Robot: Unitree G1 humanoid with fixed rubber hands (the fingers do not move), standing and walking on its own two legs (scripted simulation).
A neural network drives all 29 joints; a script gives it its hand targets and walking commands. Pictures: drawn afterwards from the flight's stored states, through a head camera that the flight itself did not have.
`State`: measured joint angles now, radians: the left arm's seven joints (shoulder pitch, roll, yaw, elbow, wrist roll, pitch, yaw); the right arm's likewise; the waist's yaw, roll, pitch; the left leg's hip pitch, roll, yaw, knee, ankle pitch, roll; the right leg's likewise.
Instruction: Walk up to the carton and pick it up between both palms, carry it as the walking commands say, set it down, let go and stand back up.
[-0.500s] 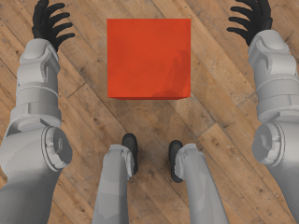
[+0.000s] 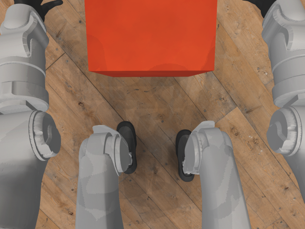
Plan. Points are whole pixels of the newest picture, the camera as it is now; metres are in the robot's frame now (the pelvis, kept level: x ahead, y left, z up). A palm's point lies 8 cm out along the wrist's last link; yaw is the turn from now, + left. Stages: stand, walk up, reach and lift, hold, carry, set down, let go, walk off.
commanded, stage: reach and lift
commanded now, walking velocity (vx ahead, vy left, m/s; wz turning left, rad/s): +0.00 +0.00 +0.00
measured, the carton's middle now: (150, 27) +0.57 +0.02 -0.31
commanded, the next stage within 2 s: none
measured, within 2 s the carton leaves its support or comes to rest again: neither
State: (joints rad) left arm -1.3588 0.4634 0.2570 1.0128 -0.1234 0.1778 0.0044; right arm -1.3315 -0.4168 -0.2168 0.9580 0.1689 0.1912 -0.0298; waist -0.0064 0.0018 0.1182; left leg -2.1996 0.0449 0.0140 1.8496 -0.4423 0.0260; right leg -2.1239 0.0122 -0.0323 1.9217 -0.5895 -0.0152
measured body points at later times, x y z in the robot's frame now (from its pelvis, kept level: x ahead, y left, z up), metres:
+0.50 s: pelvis -0.01 +0.00 -0.09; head +0.37 +0.00 +0.15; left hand +0.56 +0.23 -0.25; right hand +0.56 -0.21 -0.25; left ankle +0.13 +0.12 -0.42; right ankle +0.09 -0.11 -0.42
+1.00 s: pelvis -0.01 +0.00 -0.09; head +0.36 +0.00 +0.16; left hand +0.56 +0.21 -0.25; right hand +0.56 -0.19 -0.25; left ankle +0.13 +0.12 -0.42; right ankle +0.09 -0.11 -0.42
